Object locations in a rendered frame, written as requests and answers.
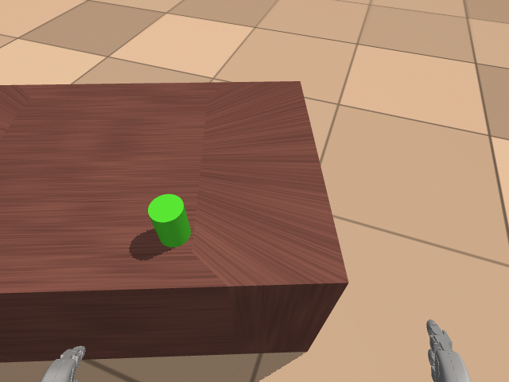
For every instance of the left robot hand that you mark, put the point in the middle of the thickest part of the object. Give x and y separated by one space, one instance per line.
63 369

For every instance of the can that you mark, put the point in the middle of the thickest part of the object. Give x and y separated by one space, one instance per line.
169 218

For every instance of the right robot hand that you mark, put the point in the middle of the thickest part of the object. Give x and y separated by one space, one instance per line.
446 365

